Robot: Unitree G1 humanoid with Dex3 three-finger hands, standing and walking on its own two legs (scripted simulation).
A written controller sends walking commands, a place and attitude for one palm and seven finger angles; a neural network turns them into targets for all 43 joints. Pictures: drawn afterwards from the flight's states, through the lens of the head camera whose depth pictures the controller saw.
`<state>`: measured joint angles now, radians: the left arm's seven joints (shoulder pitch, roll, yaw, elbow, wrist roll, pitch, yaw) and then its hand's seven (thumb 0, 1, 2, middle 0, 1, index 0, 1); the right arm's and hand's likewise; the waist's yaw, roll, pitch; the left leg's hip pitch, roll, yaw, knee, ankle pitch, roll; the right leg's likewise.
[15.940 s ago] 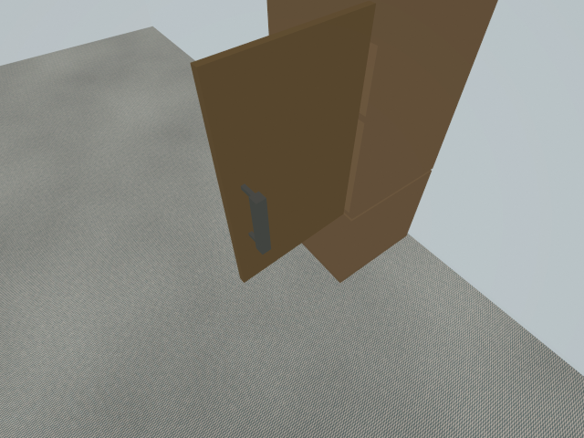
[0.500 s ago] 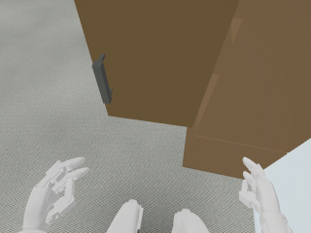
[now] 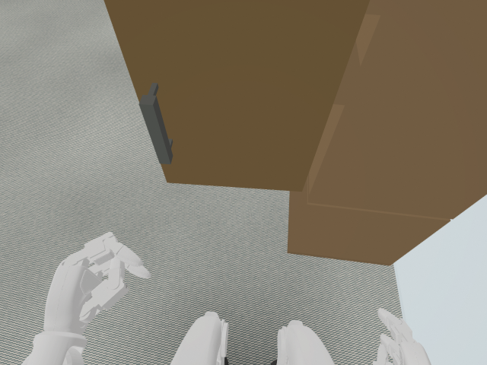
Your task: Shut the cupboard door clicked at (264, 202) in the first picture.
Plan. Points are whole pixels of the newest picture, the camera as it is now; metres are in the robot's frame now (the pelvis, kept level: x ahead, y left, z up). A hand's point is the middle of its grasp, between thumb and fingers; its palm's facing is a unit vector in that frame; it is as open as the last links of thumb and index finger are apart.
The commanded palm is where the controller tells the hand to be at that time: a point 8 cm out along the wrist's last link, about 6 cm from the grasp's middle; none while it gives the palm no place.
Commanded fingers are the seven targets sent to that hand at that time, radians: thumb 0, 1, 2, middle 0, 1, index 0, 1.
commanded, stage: raise the hand and make a fist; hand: left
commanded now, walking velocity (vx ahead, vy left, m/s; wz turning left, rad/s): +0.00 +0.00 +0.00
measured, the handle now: (160, 125) +0.55 +0.21 +0.03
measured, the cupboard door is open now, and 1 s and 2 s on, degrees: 93 93 93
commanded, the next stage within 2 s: bring the fist close to the handle in 0.92 s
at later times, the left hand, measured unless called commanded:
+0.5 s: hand (121, 274) +0.24 +0.19 +0.05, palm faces -0.02 -1.00 -0.05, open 3.1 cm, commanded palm +0.22 +0.24 +0.05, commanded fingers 0.00 0.90 0.90 -1.30 -1.50 -1.30 -1.50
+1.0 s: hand (141, 277) +0.24 +0.16 +0.05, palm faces -0.03 -1.00 -0.04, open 3.1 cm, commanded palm +0.22 +0.22 +0.05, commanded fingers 0.00 0.90 0.90 -1.30 -1.50 -1.30 -1.50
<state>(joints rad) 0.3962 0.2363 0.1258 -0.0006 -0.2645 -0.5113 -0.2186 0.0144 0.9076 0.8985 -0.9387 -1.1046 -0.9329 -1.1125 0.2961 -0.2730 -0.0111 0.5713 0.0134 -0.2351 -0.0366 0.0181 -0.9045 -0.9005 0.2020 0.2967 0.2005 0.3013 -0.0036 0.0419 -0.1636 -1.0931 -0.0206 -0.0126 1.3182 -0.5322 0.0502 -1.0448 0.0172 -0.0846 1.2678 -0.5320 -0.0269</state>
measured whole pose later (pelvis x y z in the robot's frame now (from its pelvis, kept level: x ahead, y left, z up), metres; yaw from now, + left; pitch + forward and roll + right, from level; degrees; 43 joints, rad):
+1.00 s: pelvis +0.02 -0.02 +0.00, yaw +0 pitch +19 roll -2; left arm 0.39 0.24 0.13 0.00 -0.28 -0.41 -0.27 0.01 0.90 0.90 -1.30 -1.50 -1.30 -1.50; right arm 0.24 -0.25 0.01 0.48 0.02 -0.14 -0.04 0.02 -0.91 -0.90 0.20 0.30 0.20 0.30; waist 0.01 0.04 -0.19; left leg -1.08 -0.01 -0.03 1.32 -0.56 0.02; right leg -1.04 0.03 -0.09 1.28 -0.57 -0.05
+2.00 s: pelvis +0.02 -0.01 +0.00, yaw -1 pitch +23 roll -2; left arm -0.42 0.30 0.23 0.71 -0.19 -0.44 -0.21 0.02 0.90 0.90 -1.30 -1.50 -1.30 -1.50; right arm 0.25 -0.26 0.02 0.61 0.01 -0.07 -0.02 0.01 -0.91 -0.90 0.20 0.30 0.20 0.30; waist -0.05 0.03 -0.17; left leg -1.15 -0.01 0.00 1.29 -0.54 0.04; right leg -1.12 0.03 -0.07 1.26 -0.54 -0.04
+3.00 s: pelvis +0.01 -0.01 -0.01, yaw -1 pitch +25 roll -3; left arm -0.75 0.43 0.30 1.05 -0.16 -0.50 -0.36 0.02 0.90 0.90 -1.34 -1.50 -1.31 -1.50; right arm 0.30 -0.27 0.02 0.64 0.01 0.00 -0.01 0.01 -0.91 -0.90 0.20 0.30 0.20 0.30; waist -0.10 0.03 -0.16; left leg -1.23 -0.01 -0.01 1.34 -0.54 0.04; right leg -1.19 0.03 -0.08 1.28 -0.53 -0.03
